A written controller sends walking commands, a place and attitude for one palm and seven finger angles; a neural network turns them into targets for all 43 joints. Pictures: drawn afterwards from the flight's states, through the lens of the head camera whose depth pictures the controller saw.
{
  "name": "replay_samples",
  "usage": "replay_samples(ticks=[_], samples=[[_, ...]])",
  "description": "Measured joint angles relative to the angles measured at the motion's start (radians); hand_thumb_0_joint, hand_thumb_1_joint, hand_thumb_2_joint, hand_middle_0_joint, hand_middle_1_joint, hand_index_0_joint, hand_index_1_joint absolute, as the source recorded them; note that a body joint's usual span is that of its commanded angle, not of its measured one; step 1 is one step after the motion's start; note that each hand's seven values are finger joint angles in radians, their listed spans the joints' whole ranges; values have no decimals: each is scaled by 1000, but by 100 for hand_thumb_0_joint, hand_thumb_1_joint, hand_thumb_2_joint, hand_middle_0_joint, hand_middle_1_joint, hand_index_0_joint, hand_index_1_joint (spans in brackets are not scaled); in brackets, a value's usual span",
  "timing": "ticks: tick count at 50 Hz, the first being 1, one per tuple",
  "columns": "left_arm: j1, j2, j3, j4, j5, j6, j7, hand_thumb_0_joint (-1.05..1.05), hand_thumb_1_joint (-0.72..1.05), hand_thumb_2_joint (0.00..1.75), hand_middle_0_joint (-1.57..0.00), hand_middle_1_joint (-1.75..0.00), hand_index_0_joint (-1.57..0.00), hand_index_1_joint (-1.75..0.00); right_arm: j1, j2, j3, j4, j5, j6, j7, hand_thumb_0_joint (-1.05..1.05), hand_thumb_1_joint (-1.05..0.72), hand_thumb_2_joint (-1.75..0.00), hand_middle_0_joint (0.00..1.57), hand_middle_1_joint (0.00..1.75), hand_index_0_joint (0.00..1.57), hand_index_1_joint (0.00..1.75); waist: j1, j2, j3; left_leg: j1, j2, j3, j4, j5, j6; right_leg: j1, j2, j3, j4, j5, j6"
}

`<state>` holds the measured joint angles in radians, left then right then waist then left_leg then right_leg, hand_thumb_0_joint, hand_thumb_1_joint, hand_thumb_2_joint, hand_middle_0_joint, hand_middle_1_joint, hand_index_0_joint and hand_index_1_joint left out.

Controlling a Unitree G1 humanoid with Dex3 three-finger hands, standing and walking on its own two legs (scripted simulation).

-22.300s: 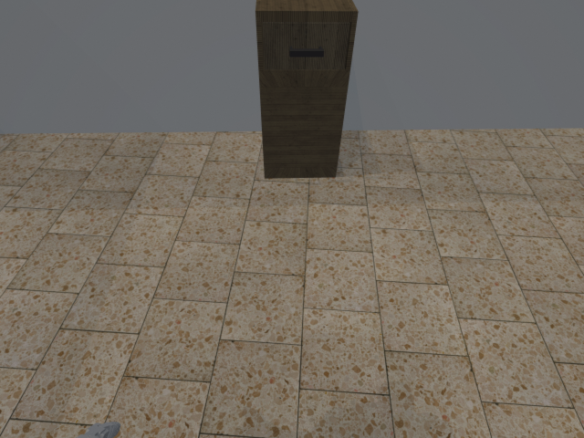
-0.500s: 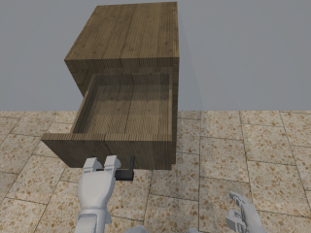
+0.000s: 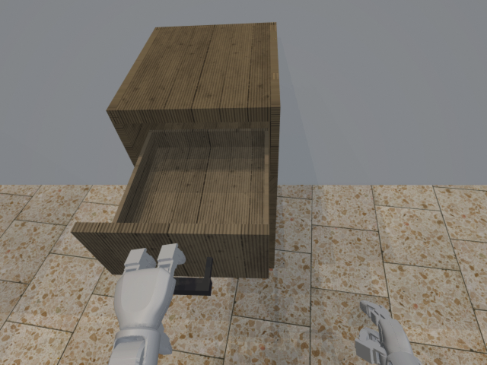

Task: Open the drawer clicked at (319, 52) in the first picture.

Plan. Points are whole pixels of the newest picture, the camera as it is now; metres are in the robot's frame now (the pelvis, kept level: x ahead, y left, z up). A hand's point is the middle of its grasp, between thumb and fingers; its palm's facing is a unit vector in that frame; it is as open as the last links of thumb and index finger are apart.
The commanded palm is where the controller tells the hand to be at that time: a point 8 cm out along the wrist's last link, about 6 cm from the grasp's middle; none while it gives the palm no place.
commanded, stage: lift the hand off the handle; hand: left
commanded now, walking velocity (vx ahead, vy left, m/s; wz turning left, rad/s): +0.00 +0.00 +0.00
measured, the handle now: (175, 274) +0.28 +0.16 -0.04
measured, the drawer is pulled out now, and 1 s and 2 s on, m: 0.29 0.29 0.29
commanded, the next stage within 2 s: draw the hand back to the body in 1.78 s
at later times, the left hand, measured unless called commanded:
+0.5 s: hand (157, 289) +0.23 +0.17 +0.02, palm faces +0.04 -0.16 -0.99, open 13.9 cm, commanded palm +0.20 +0.17 +0.07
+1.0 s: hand (155, 277) +0.24 +0.16 +0.05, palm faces +0.06 -0.16 -0.98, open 13.9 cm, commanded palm +0.20 +0.17 +0.11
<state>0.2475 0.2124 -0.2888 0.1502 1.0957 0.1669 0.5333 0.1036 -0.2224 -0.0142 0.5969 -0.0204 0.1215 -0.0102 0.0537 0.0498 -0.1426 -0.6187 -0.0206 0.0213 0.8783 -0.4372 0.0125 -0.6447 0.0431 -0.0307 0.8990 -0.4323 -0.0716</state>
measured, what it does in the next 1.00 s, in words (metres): stands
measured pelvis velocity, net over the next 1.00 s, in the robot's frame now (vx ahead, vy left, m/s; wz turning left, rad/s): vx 0.01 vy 0.00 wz -0.02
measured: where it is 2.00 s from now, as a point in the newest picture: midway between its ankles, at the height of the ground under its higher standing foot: outside the picture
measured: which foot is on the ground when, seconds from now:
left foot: down 0.00-1.00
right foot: down 0.00-1.00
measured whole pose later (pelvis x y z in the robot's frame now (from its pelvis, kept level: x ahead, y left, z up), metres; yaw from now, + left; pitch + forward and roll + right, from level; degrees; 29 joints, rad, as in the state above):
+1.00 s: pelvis +0.01 +0.00 +0.03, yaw -1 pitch +4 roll +2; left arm 0.26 0.26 -0.31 -0.06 1.05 0.20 0.36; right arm 0.07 -0.21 0.01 0.61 0.00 0.13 0.02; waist 0.09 0.07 -0.08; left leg -0.37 -0.02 0.04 0.67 -0.36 0.01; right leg -0.42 0.05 0.00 0.71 -0.36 -0.07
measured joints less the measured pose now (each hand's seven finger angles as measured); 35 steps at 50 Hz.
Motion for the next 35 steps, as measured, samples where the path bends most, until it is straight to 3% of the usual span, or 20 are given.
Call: replay_samples(ticks=[11, 22, 35], samples=[[13, 6, -20, -51, 8, -10, -18, 0, -49, 30, -32, -120, -32, -120, -17, 5, 5, -8, -5, 2, 14, 1, -91, -89, 20, 30, 20, 30, 15, 8, 14, 43, -4, -2, -27, 9, 4, 45, -4, 0, -28, 7, 4], [3, 10, -27, -95, -20, 31, -74, 0, -49, 30, -32, -120, -31, -120, -21, 16, 20, -7, 9, 11, 20, 1, -91, -89, 20, 30, 20, 30, 21, 12, 25, 112, -5, 3, -87, 30, 5, 109, -2, 8, -82, 27, 6], [29, 35, -24, -163, -21, 12, -109, 0, -49, 30, -32, -120, -32, -120, -21, 0, 11, -2, 4, 5, 25, 1, -91, -89, 20, 30, 20, 30, 29, 18, 45, 166, -3, 6, -133, 47, 5, 162, 0, 14, -126, 45, 7]])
